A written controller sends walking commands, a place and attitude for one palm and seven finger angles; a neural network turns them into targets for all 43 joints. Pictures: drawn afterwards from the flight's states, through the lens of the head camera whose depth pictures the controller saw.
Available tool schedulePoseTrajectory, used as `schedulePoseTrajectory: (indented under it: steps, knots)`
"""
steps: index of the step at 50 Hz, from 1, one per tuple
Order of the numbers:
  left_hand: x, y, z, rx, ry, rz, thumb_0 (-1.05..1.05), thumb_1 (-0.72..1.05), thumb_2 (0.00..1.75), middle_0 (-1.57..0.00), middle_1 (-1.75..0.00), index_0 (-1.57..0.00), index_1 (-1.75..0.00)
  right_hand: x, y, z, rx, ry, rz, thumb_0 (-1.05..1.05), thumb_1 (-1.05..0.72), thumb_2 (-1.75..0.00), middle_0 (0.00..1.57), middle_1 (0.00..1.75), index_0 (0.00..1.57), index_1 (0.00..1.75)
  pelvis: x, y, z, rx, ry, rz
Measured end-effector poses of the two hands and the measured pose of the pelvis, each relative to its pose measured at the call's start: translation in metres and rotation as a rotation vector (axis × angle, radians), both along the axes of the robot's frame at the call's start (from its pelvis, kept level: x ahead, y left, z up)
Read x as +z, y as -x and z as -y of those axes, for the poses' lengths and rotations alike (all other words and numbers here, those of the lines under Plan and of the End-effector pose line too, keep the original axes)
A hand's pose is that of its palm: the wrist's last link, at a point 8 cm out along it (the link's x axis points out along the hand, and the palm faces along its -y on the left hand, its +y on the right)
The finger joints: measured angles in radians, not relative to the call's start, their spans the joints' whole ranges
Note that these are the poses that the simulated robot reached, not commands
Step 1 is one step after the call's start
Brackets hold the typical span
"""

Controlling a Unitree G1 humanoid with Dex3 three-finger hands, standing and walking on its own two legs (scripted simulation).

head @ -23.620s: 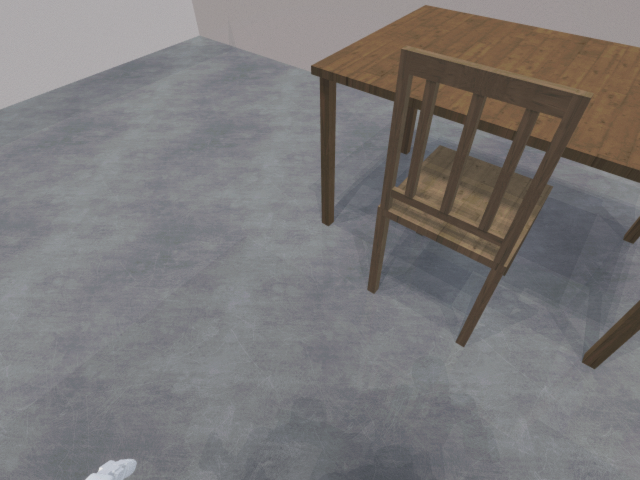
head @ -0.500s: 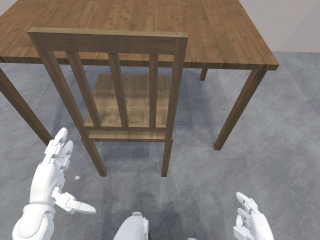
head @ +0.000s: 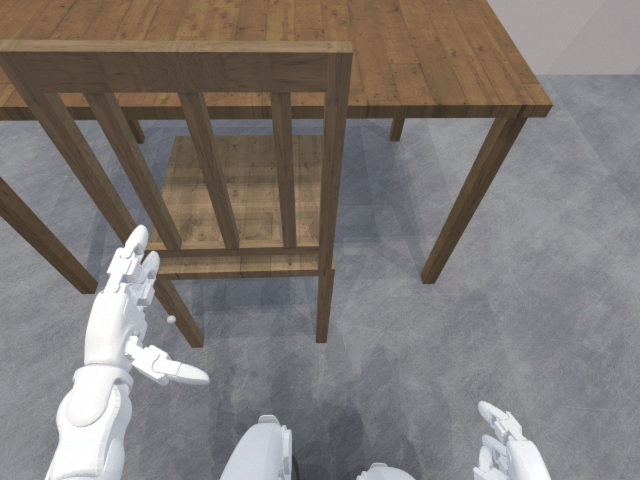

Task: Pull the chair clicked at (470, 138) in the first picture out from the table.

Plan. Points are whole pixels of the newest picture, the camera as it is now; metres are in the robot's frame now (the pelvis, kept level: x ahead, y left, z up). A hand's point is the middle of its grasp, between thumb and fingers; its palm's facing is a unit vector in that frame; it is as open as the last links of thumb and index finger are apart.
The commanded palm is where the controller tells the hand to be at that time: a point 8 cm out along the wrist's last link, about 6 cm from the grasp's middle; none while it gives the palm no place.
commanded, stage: aim the fingers beside a spindle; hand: left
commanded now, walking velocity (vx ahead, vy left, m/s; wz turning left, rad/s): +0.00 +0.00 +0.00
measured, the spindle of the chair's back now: (216, 183) +0.53 +0.19 +0.02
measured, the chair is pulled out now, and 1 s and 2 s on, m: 0.00 0.00 0.00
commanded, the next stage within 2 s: none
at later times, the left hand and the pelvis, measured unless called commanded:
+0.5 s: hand (200, 286) +0.35 +0.17 +0.02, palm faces +0.06 -1.00 -0.04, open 16.9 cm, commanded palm +0.33 +0.22 +0.01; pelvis -0.01 +0.00 -0.02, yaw -1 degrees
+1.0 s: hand (219, 269) +0.39 +0.16 -0.01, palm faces +0.08 -1.00 -0.04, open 16.9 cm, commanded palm +0.36 +0.21 +0.00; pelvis -0.01 +0.00 -0.03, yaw -2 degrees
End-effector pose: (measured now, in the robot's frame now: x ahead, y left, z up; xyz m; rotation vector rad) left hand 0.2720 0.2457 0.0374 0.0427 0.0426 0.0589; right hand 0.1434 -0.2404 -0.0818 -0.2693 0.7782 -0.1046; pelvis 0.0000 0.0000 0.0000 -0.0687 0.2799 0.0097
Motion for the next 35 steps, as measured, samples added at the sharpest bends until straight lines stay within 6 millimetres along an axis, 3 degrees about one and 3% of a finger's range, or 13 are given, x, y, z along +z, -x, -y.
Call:
schedulePoseTrajectory:
  steps: [15, 21, 35]
  knots:
    - [-0.014, -0.032, 0.015, 0.004, 0.01, 0.018, -0.01, -0.49, 0.3, -0.06, -0.08, -0.06, -0.08, -0.016, 0.007, 0.005, -0.012, 0.002, -0.054, 0.02, -0.91, -0.9, 0.2, 0.3, 0.2, 0.3, -0.011, 0.004, 0.002, -0.008, -0.002, -0.028]
    - [-0.019, -0.045, 0.014, 0.012, 0.01, 0.017, -0.01, -0.49, 0.3, -0.06, -0.08, -0.06, -0.08, -0.023, 0.017, 0.008, -0.024, 0.005, -0.089, 0.02, -0.91, -0.9, 0.2, 0.3, 0.2, 0.3, -0.016, 0.006, 0.003, -0.01, 0.002, -0.04]
    - [-0.031, -0.08, 0.035, 0.0, 0.015, 0.022, -0.01, -0.49, 0.3, -0.06, -0.08, -0.06, -0.08, -0.04, 0.046, 0.012, -0.059, 0.008, -0.185, 0.01, -0.91, -0.9, 0.2, 0.3, 0.2, 0.3, -0.025, 0.01, 0.001, -0.02, 0.003, -0.072]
